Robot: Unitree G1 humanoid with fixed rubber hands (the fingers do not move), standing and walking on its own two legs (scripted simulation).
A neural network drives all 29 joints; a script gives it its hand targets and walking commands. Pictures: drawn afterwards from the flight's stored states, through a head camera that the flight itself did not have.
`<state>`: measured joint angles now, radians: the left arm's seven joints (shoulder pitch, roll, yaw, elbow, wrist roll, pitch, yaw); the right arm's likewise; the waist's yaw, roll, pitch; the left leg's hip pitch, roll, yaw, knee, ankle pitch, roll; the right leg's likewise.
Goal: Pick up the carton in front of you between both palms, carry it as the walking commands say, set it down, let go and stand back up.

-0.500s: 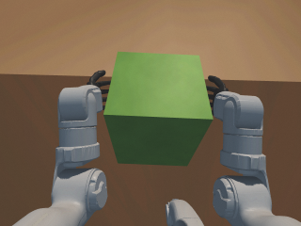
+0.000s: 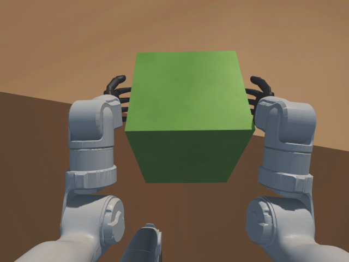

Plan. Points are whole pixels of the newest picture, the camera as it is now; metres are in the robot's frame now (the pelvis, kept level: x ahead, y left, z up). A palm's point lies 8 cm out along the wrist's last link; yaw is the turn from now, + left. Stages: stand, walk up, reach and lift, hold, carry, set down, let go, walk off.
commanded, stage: carry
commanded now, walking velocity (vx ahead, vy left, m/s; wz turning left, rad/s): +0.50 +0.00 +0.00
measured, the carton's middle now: (185, 123) +0.40 +0.03 +0.08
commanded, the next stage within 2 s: none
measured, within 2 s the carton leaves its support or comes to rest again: neither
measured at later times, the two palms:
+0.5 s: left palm (154, 9) +0.70 +0.15 +0.21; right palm (266, 18) +0.67 -0.15 +0.21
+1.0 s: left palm out of the picture +0.99 +0.18 +0.23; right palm out of the picture +0.98 -0.12 +0.23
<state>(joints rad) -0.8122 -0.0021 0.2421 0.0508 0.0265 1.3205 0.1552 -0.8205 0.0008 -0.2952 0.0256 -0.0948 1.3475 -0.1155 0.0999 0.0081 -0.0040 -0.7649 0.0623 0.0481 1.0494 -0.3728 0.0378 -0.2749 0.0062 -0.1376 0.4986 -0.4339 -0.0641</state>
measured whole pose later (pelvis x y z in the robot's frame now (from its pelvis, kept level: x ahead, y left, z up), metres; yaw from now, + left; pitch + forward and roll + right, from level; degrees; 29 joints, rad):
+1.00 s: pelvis +0.62 +0.03 +0.06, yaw -1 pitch +4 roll +1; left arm -0.83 0.04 0.27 0.16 0.04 1.32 0.12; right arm -0.84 0.02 -0.25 0.15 -0.11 1.32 -0.11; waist -0.02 -0.02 -0.05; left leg -0.55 -0.01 0.16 0.70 -0.34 0.06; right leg -0.33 -0.05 -0.03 1.04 -0.52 -0.02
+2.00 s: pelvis +1.20 +0.04 +0.14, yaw -1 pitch +5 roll -2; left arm -0.77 -0.01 0.25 0.18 0.09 1.32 0.12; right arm -0.73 0.01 -0.25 0.17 -0.07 1.29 -0.12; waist -0.07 0.01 -0.04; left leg -0.29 0.00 0.11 0.43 -0.24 0.08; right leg -0.62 -0.02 -0.04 1.01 -0.34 -0.01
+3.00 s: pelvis +1.81 +0.04 +0.14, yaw -2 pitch +3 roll -1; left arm -0.17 -0.13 0.10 -0.31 0.14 1.23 0.08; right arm -0.16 0.13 -0.11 -0.30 -0.12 1.21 -0.09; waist -0.02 -0.01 -0.11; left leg -0.17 0.04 0.22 0.32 -0.21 0.04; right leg -0.58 -0.10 -0.12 0.71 -0.19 0.02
